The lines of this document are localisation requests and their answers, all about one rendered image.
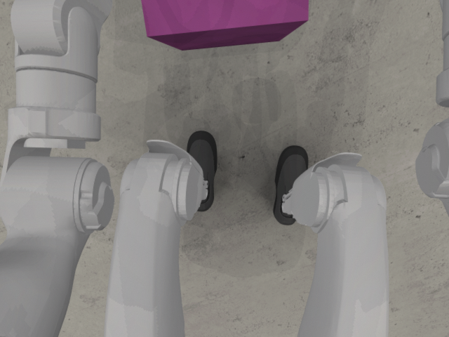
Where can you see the left robot upper arm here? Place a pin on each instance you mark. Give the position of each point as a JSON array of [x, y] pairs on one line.
[[49, 206]]

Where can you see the left robot foot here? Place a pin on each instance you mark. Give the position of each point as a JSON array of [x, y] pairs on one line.
[[202, 147]]

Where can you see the right robot upper arm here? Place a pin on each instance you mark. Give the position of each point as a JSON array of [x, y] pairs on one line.
[[432, 163]]

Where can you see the robot left forearm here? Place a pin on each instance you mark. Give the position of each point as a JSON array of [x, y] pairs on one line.
[[57, 43]]

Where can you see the robot right shin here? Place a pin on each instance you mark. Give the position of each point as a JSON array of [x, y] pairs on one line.
[[292, 202]]

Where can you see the carton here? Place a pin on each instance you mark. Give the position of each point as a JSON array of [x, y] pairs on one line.
[[196, 24]]

